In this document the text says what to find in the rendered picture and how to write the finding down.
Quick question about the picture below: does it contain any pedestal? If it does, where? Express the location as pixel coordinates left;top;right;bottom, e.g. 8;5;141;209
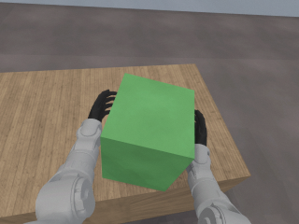
0;63;251;224

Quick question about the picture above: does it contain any robot right forearm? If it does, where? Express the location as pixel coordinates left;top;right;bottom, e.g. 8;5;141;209
186;144;242;219

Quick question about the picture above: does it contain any robot right upper arm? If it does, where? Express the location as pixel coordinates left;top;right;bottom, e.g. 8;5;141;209
197;205;251;224

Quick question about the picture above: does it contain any robot left upper arm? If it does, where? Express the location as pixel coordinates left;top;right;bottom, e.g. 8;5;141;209
23;176;95;224

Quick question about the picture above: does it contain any robot left forearm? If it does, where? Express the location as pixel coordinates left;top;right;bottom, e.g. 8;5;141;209
36;119;103;217

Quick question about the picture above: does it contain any carton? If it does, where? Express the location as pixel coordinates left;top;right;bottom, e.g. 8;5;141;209
100;73;195;191

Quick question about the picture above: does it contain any right robot hand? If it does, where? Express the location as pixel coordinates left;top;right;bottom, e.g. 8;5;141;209
194;109;207;146

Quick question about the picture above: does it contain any left robot hand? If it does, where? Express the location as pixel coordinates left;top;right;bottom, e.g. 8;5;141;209
88;90;117;122

